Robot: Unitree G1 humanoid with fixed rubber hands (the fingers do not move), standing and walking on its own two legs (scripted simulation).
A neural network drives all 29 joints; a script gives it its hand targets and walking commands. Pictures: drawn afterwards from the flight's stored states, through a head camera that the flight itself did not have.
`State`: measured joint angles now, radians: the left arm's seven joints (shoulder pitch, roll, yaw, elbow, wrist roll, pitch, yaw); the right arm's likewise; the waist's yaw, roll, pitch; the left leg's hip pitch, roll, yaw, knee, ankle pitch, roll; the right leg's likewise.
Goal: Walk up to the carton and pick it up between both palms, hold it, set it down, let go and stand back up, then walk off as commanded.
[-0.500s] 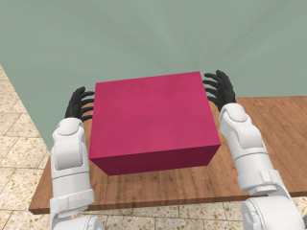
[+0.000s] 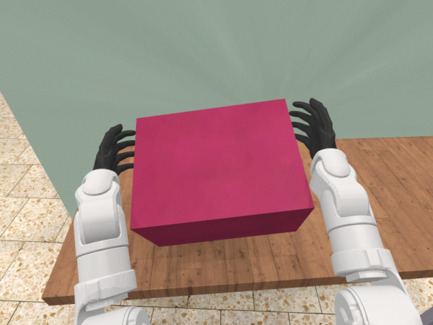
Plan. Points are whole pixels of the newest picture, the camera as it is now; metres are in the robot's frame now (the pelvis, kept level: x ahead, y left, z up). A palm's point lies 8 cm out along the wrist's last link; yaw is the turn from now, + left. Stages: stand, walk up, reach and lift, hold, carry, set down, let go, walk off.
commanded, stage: set down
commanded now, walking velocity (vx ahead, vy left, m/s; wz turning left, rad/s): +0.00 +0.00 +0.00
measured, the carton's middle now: (218, 176) +0.37 -0.01 +0.12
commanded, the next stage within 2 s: none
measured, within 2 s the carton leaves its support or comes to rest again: neither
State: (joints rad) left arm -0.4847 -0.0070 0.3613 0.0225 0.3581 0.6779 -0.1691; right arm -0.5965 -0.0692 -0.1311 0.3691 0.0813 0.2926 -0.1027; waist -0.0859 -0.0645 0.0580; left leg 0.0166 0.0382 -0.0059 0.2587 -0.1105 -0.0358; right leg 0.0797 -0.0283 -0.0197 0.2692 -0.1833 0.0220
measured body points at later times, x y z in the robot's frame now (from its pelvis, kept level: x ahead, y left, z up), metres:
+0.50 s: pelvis +0.02 +0.00 +0.00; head -0.01 +0.03 +0.45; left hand +0.39 +0.17 +0.11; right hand +0.37 -0.19 +0.16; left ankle +0.03 +0.14 -0.75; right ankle -0.01 -0.13 -0.75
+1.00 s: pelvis +0.01 +0.01 +0.00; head +0.00 +0.04 +0.45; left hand +0.39 +0.17 +0.07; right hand +0.37 -0.19 +0.13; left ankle +0.03 +0.14 -0.75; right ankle -0.01 -0.13 -0.75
